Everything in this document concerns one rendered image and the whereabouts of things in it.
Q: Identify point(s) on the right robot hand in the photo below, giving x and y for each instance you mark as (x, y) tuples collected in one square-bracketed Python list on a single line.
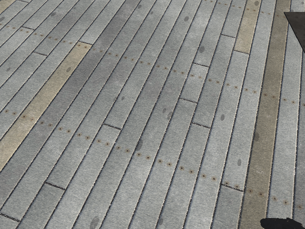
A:
[(276, 223)]

